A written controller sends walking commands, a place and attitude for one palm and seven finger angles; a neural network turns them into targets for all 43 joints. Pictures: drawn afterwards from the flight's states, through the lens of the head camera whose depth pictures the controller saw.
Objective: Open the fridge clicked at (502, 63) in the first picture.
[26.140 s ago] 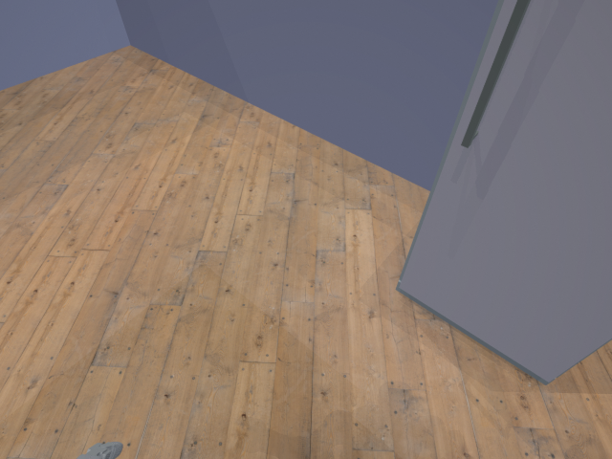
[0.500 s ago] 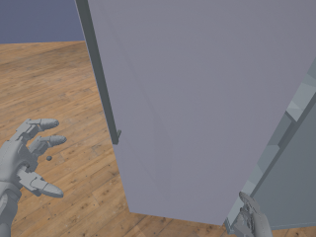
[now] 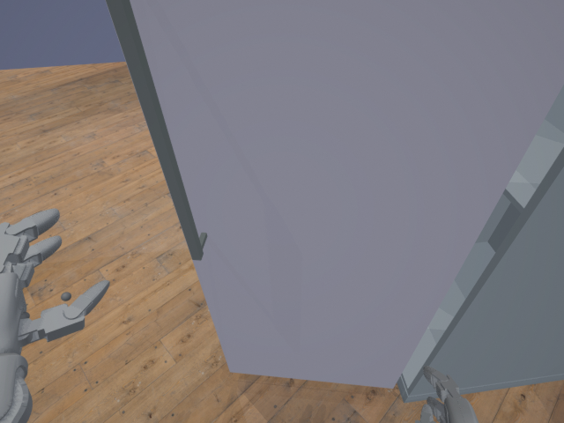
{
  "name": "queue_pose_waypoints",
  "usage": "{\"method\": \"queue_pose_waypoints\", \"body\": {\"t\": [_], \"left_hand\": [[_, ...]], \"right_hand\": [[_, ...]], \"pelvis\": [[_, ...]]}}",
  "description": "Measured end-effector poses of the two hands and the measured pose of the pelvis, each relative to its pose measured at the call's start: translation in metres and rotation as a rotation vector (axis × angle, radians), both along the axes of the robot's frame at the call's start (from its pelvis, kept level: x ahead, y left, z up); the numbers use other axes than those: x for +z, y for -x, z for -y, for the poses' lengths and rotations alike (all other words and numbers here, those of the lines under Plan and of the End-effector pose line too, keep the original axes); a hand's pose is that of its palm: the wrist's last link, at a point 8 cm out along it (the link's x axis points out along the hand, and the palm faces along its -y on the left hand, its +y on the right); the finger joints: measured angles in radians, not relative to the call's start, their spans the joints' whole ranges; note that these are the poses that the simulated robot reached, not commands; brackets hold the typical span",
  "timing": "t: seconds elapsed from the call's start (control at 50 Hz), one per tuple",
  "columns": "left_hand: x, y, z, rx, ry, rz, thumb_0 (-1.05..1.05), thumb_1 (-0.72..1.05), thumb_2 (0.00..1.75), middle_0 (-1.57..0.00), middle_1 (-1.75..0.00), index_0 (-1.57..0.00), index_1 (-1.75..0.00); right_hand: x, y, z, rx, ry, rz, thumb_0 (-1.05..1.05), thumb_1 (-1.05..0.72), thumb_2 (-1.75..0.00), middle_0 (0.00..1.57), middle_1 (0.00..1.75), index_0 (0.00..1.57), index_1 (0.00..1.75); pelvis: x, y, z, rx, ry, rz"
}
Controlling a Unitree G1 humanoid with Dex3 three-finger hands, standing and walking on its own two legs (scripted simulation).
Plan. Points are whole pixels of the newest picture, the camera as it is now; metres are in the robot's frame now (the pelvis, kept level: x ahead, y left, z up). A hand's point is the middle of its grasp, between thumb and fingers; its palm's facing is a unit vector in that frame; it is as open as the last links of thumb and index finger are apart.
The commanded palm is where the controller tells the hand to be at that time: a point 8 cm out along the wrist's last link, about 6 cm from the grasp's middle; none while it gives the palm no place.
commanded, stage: draw the hand back to the body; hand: left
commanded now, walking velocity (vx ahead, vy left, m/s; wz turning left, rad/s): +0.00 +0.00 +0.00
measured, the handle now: (171, 148) +0.40 +0.21 +0.21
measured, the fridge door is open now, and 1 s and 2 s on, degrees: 77 77 77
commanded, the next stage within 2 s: step back with the hand held close in 0.56 s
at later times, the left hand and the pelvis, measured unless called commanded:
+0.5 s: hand (53, 304) +0.18 +0.28 +0.15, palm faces +0.49 -0.79 -0.36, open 7.5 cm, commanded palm +0.13 +0.31 +0.17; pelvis +0.00 +0.01 +0.00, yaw +0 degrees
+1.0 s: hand (48, 317) +0.17 +0.28 +0.15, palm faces +0.37 -0.80 -0.48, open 7.4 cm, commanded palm +0.11 +0.32 +0.17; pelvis -0.03 +0.02 +0.00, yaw +0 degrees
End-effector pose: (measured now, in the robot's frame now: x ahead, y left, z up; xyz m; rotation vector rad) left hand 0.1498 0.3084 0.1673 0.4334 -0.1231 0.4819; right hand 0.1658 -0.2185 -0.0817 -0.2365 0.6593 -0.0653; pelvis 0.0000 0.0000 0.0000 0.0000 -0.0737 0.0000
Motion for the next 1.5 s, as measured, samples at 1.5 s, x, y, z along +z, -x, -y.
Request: {"method": "queue_pose_waypoints", "body": {"t": [1.5], "left_hand": [[0.009,0.109,-0.025,-0.055,-0.206,0.171,0.02,0.88,0.90,-0.22,-0.30,-0.21,-0.31]], "right_hand": [[-0.006,0.106,-0.018,-0.023,0.055,-0.041,0.02,-0.90,-0.90,0.20,0.30,0.20,0.30]], "pelvis": [[-0.022,0.103,-0.025,0.042,0.036,-0.060]]}}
